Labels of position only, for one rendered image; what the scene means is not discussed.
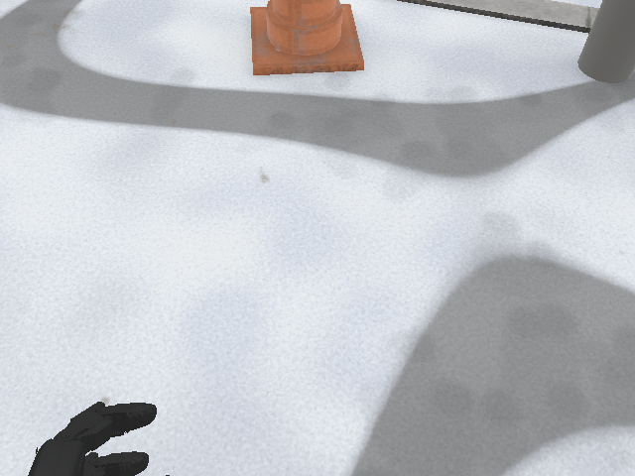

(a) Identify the left robot hand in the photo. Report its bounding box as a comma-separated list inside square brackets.
[28, 402, 170, 476]

